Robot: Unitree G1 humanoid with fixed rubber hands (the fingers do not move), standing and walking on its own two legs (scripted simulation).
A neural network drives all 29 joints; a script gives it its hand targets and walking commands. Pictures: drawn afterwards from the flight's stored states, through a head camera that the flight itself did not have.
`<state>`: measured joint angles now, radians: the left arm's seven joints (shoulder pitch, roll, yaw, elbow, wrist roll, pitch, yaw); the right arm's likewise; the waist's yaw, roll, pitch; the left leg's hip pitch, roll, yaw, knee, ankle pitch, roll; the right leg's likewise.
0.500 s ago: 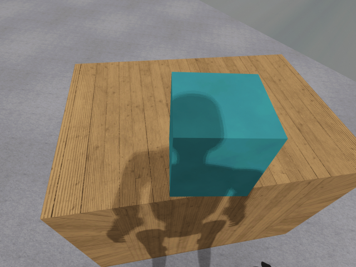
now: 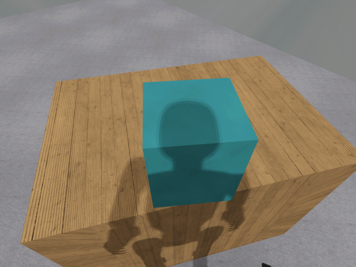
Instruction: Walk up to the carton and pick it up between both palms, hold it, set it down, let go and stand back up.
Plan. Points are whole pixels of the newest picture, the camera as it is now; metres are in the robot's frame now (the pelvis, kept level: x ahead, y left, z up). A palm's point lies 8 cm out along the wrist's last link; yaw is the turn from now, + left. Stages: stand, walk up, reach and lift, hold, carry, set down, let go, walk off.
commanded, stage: walk up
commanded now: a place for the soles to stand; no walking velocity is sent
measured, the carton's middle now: (190, 144) +0.39 -0.02 +0.05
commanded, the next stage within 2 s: stand in 0.54 s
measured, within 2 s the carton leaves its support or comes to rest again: neither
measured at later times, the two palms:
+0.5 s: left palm out of the picture +0.09 +0.21 -0.11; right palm out of the picture +0.08 -0.23 -0.12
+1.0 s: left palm (83, 266) +0.16 +0.23 -0.10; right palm (276, 256) +0.18 -0.22 -0.10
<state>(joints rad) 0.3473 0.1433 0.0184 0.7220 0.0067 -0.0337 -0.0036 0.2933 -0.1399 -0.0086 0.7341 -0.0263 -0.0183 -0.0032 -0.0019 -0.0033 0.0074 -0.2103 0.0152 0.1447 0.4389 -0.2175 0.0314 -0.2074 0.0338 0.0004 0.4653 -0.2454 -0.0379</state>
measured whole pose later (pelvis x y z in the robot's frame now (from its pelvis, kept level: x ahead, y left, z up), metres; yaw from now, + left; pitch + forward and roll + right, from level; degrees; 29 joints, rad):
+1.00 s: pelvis -0.01 +0.00 -0.01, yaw +1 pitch +3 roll +0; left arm 0.07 0.23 -0.03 0.61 -0.02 0.27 -0.02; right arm 0.00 -0.15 -0.09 0.85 0.04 -0.10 0.00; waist 0.00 -0.01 -0.01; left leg -0.37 0.02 0.12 0.56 -0.25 0.04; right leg -0.35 0.03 -0.02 0.57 -0.27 -0.04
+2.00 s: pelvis +0.02 +0.00 +0.01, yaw +1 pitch +0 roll +0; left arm 0.47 0.29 -0.12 0.14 -0.20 -0.03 0.06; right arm 0.43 -0.19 0.01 0.15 0.20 -0.15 0.01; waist 0.07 -0.02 -0.02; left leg -0.14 0.02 0.12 0.32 -0.19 0.02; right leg -0.10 0.05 -0.01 0.29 -0.19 -0.04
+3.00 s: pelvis +0.01 +0.01 +0.01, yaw +1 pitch -2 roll -1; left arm -0.20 0.29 0.10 -0.08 -0.24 0.58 0.04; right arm -0.22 -0.34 -0.02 0.05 0.38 0.35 -0.09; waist 0.01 -0.01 0.00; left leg -0.11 0.01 0.12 0.27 -0.14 0.03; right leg -0.05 0.04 -0.01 0.20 -0.12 -0.03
